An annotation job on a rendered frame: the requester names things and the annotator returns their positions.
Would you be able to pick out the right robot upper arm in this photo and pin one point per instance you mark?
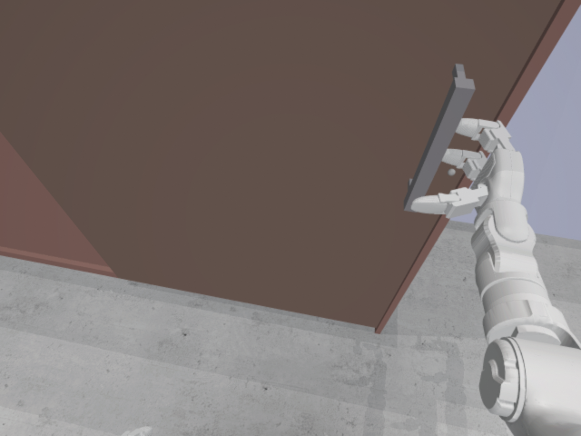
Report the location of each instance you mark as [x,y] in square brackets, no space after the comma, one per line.
[535,387]

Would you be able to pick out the robot right forearm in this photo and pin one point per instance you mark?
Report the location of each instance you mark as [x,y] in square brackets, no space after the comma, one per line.
[511,289]

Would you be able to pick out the wardrobe door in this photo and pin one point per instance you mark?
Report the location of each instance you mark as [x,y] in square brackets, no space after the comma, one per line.
[253,150]
[31,219]

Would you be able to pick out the handle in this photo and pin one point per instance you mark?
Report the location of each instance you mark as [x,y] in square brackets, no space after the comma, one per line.
[455,105]

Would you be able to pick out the right robot hand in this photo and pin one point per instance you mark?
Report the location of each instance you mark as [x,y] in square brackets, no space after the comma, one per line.
[502,174]

